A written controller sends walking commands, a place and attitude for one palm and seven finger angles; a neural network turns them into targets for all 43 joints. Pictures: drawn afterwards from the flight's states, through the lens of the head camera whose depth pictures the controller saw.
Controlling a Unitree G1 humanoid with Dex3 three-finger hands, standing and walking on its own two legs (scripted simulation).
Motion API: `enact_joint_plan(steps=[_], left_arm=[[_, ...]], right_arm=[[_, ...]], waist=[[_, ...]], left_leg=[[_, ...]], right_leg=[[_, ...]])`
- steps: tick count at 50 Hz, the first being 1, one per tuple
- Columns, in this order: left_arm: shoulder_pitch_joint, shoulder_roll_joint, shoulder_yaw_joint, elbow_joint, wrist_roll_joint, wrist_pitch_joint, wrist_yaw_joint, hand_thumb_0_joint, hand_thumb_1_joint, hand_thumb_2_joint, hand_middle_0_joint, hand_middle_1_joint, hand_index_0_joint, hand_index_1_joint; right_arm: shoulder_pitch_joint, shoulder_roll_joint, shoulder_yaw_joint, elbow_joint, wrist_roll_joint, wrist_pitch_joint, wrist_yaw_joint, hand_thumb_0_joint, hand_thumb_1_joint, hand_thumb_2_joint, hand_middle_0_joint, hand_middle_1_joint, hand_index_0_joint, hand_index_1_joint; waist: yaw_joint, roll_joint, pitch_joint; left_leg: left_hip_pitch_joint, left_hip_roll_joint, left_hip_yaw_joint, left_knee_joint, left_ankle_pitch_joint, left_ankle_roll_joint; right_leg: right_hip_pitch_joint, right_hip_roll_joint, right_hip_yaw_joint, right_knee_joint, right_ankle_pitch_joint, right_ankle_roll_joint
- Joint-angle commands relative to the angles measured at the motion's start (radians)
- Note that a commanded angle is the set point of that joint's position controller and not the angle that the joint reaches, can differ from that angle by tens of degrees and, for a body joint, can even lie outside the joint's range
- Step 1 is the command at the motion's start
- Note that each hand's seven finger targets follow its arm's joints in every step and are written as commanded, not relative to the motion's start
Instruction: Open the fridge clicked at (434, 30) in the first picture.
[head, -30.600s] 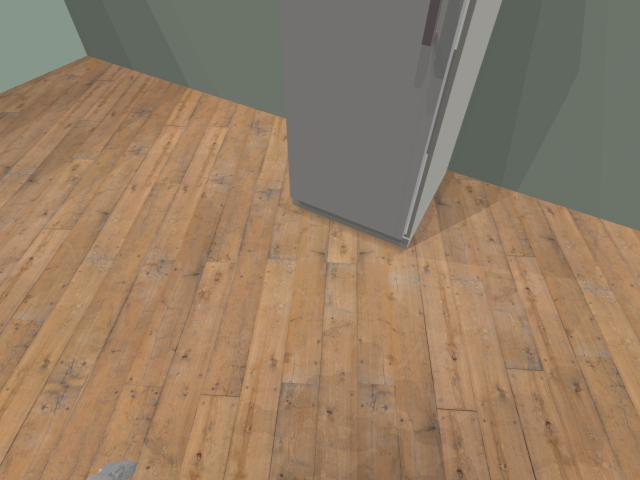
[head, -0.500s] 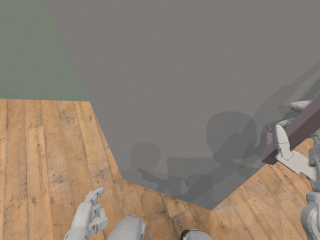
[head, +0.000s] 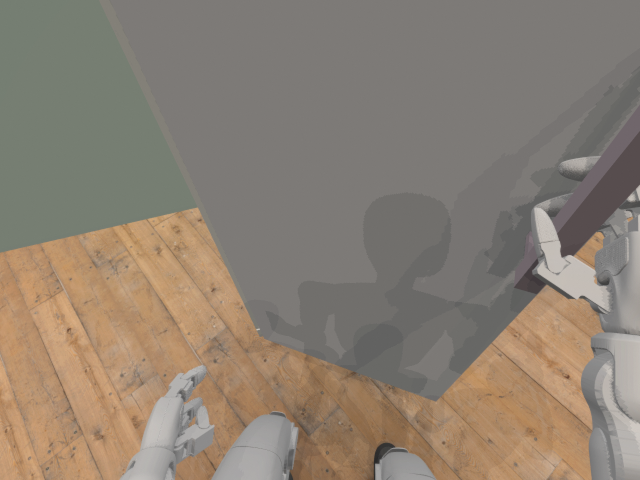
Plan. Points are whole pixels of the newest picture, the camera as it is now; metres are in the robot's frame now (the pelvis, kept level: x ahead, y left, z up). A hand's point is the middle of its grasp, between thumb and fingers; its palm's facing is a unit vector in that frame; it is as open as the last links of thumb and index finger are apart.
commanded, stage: walk backward, drawing the door open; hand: right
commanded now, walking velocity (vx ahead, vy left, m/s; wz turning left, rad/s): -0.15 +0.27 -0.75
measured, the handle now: (589, 185) +0.34 -0.20 +0.22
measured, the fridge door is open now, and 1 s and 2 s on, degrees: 36 72 65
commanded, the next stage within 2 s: stop walking and hold the door back in 0.68 s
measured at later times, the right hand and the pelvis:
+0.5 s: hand (434, 445) +0.14 -0.06 +0.18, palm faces +0.39 +0.89 -0.22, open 7.4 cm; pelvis -0.07 +0.16 +0.00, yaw -23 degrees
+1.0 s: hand out of the picture +0.09 +0.03 +0.18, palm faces +0.72 +0.66 -0.21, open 7.1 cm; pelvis -0.05 +0.34 +0.00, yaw -43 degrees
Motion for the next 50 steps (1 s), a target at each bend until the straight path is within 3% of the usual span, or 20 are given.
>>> enact_joint_plan(steps=[1, 5, 7, 8, 9, 13, 17, 18, 19, 20, 21, 23, 26, 30, 34, 35, 37, 39, 43, 50], left_arm=[[-0.076, 0.144, 0.046, -0.159, -0.012, -0.029, 0.010, 0.000, 0.900, 0.900, -0.200, -0.300, -0.200, -0.300], [-0.080, 0.132, 0.042, -0.158, -0.009, -0.042, 0.022, 0.000, 0.900, 0.900, -0.200, -0.300, -0.200, -0.300], [-0.072, 0.062, 0.019, -0.144, -0.016, -0.031, 0.027, 0.000, 0.900, 0.900, -0.200, -0.300, -0.200, -0.300], [-0.091, 0.081, 0.010, -0.141, 0.002, -0.018, 0.028, 0.000, 0.900, 0.900, -0.200, -0.300, -0.200, -0.300], [-0.090, 0.083, 0.025, -0.144, -0.002, -0.017, 0.030, 0.000, 0.900, 0.900, -0.200, -0.300, -0.200, -0.300], [-0.110, 0.072, 0.009, -0.173, 0.016, -0.003, 0.058, 0.000, 0.900, 0.900, -0.200, -0.300, -0.200, -0.300], [-0.031, 0.072, 0.005, -0.185, 0.034, -0.018, 0.068, 0.000, 0.900, 0.900, -0.200, -0.300, -0.200, -0.300], [0.018, 0.090, 0.019, -0.183, 0.031, -0.022, 0.070, 0.000, 0.900, 0.900, -0.200, -0.300, -0.200, -0.300], [0.049, 0.126, 0.039, -0.188, 0.028, -0.023, 0.066, 0.000, 0.900, 0.900, -0.200, -0.300, -0.200, -0.300], [0.027, 0.177, 0.059, -0.202, 0.025, -0.026, 0.053, 0.000, 0.900, 0.900, -0.200, -0.300, -0.200, -0.300], [0.025, 0.176, 0.051, -0.187, 0.034, -0.032, 0.020, 0.000, 0.900, 0.900, -0.200, -0.300, -0.200, -0.300], [-0.056, 0.171, 0.062, -0.165, 0.022, -0.043, 0.014, 0.000, 0.900, 0.900, -0.200, -0.300, -0.200, -0.300], [-0.059, 0.156, 0.062, -0.138, 0.003, -0.038, 0.003, 0.000, 0.900, 0.900, -0.200, -0.300, -0.200, -0.300], [-0.061, 0.161, 0.050, -0.168, -0.022, -0.027, 0.000, 0.000, 0.900, 0.900, -0.200, -0.300, -0.200, -0.300], [-0.098, 0.134, 0.044, -0.182, -0.027, -0.027, 0.004, 0.000, 0.900, 0.900, -0.200, -0.300, -0.200, -0.300], [-0.073, 0.113, 0.040, -0.172, -0.034, -0.029, 0.007, 0.000, 0.900, 0.900, -0.200, -0.300, -0.200, -0.300], [-0.097, 0.058, 0.016, -0.164, -0.020, -0.019, 0.012, 0.000, 0.900, 0.900, -0.200, -0.300, -0.200, -0.300], [-0.112, 0.093, 0.046, -0.162, -0.012, -0.024, 0.024, 0.000, 0.900, 0.900, -0.200, -0.300, -0.200, -0.300], [-0.097, 0.092, 0.004, -0.155, -0.008, 0.021, 0.058, 0.000, 0.900, 0.900, -0.200, -0.300, -0.200, -0.300], [-0.064, 0.137, -0.005, -0.182, -0.010, 0.063, 0.043, 0.000, 0.900, 0.900, -0.200, -0.300, -0.200, -0.300]], right_arm=[[-0.218, -0.120, -0.097, -0.325, 0.012, -0.091, -0.022, 0.000, -0.900, -0.900, 0.450, 1.400, 0.450, 1.400], [-0.196, -0.130, -0.108, -0.268, 0.029, -0.074, -0.026, 0.000, -0.900, -0.900, 0.450, 1.400, 0.450, 1.400], [-0.260, -0.196, -0.107, -0.317, 0.015, -0.079, -0.021, 0.000, -0.900, -0.900, 0.450, 1.400, 0.450, 1.400], [-0.277, -0.214, -0.142, -0.309, 0.002, -0.088, -0.031, 0.000, -0.900, -0.900, 0.450, 1.400, 0.450, 1.400], [-0.240, -0.198, -0.155, -0.303, 0.007, -0.078, -0.025, 0.000, -0.900, -0.900, 0.450, 1.400, 0.450, 1.400], [-0.146, -0.110, -0.092, -0.318, 0.012, -0.114, 0.002, 0.000, -0.900, -0.900, 0.450, 1.400, 0.450, 1.400], [-0.111, -0.065, -0.021, -0.329, 0.004, -0.125, 0.010, 0.000, -0.900, -0.900, 0.450, 1.400, 0.450, 1.400], [-0.132, -0.056, 0.003, -0.337, 0.004, -0.128, 0.013, 0.000, -0.900, -0.900, 0.450, 1.400, 0.450, 1.400], [-0.166, -0.037, 0.040, -0.351, 0.002, -0.133, 0.017, 0.000, -0.900, -0.900, 0.450, 1.400, 0.450, 1.400], [-0.161, -0.007, 0.081, -0.345, 0.000, -0.149, 0.023, 0.000, -0.900, -0.900, 0.450, 1.400, 0.450, 1.400], [-0.193, -0.050, 0.048, -0.359, -0.037, -0.174, 0.025, 0.000, -0.900, -0.900, 0.450, 1.400, 0.450, 1.400], [-0.258, -0.111, -0.001, -0.452, -0.039, -0.183, 0.039, 0.000, -0.900, -0.900, 0.450, 1.400, 0.450, 1.400], [-0.219, -0.021, 0.053, -0.363, -0.029, -0.128, 0.038, 0.000, -0.900, -0.900, 0.450, 1.400, 0.450, 1.400], [-0.212, -0.019, 0.050, -0.315, -0.004, -0.084, 0.025, 0.000, -0.900, -0.900, 0.450, 1.400, 0.450, 1.400], [-0.197, -0.022, 0.034, -0.307, 0.009, -0.085, 0.016, 0.000, -0.900, -0.900, 0.450, 1.400, 0.450, 1.400], [-0.198, -0.055, 0.020, -0.321, 0.005, -0.082, 0.015, 0.000, -0.900, -0.900, 0.450, 1.400, 0.450, 1.400], [-0.239, -0.165, -0.052, -0.368, -0.007, -0.090, 0.000, 0.000, -0.900, -0.900, 0.450, 1.400, 0.450, 1.400], [-0.204, -0.153, -0.075, -0.376, 0.010, -0.092, 0.010, 0.000, -0.900, -0.900, 0.450, 1.400, 0.450, 1.400], [-0.327, -0.118, -0.088, -0.020, 0.007, -0.082, -0.042, 0.000, -0.900, -0.900, 0.450, 1.400, 0.450, 1.400], [-0.606, -0.092, 0.021, 0.157, -0.008, -0.106, -0.044, 0.000, -0.900, -0.900, 0.450, 1.400, 0.450, 1.400]], waist=[[-0.031, -0.350, -0.349], [-0.045, -0.245, -0.412], [-0.034, 0.227, -0.369], [-0.051, 0.179, -0.351], [-0.041, 0.228, -0.367], [-0.045, 0.193, -0.301], [-0.032, 0.167, -0.393], [0.003, 0.114, -0.442], [0.041, -0.017, -0.480], [0.002, -0.288, -0.484], [0.008, -0.115, -0.479], [0.000, -0.150, -0.385], [-0.016, -0.176, -0.345], [-0.014, -0.255, -0.337], [-0.049, -0.221, -0.377], [-0.035, -0.089, -0.385], [-0.050, 0.234, -0.363], [-0.049, 0.326, -0.367], [-0.035, 0.210, -0.360], [-0.057, 0.193, -0.420]], left_leg=[[0.312, -0.030, 0.064, -0.171, -0.017, 0.004], [0.536, -0.035, 0.069, -0.679, -0.024, 0.045], [0.280, 0.308, -0.213, -0.956, -0.042, 0.184], [0.238, 0.401, -0.274, -0.881, 0.154, 0.267], [0.260, 0.394, -0.190, -0.819, 0.216, 0.243], [0.411, 0.328, 0.062, -0.682, 0.685, 0.231], [0.445, 0.273, 0.112, -0.538, 0.831, 0.197], [0.356, 0.244, 0.129, -0.385, 0.799, 0.159], [0.066, 0.176, 0.157, -0.148, 0.482, 0.073], [-0.219, 0.061, 0.093, 0.028, -0.199, -0.008], [-0.242, 0.054, -0.046, 0.135, -0.211, 0.016], [-0.227, 0.106, -0.111, 0.150, -0.082, 0.005], [-0.019, 0.099, -0.053, 0.005, 0.127, -0.007], [0.238, 0.046, 0.046, -0.256, 0.110, -0.014], [0.509, -0.010, 0.125, -0.629, 0.055, -0.006], [0.452, 0.035, 0.102, -0.774, 0.101, 0.012], [0.364, 0.365, -0.174, -0.866, 0.219, 0.187], [0.353, 0.416, -0.145, -0.785, 0.366, 0.248], [0.467, 0.407, -0.015, -0.670, 0.870, 0.189], [0.535, 0.435, -0.108, -0.663, 0.762, 0.170]], right_leg=[[-0.070, -0.155, 0.184, -0.368, -0.491, -0.083], [-0.059, -0.058, 0.075, -0.169, -0.391, -0.021], [-0.065, 0.129, -0.121, 0.477, -0.408, 0.054], [-0.206, 0.138, -0.079, 0.784, -0.479, 0.040], [-0.235, 0.087, -0.041, 0.869, -0.457, 0.024], [-0.137, 0.033, -0.174, 0.569, -0.466, 0.028], [0.041, 0.067, -0.285, 0.062, -0.291, 0.022], [0.223, 0.053, -0.257, -0.099, -0.151, 0.013], [0.531, -0.133, -0.016, -0.169, 0.261, -0.052], [0.718, -0.481, 0.446, -0.162, 0.896, -0.196], [0.694, -0.522, 0.498, -0.136, 0.875, -0.247], [0.462, -0.438, 0.418, -0.185, 0.420, -0.212], [0.237, -0.288, 0.145, -0.223, 0.060, -0.128], [0.023, -0.216, 0.093, -0.337, -0.375, -0.092], [-0.076, -0.123, 0.079, -0.184, -0.402, -0.060], [0.002, -0.025, -0.022, -0.027, -0.389, -0.023], [-0.214, 0.101, -0.149, 0.588, -0.508, 0.037], [-0.259, 0.052, -0.088, 0.863, -0.530, 0.022], [-0.203, 0.033, -0.130, 0.626, -0.415, 0.027], [0.022, 0.089, -0.173, 0.017, -0.297, -0.015]])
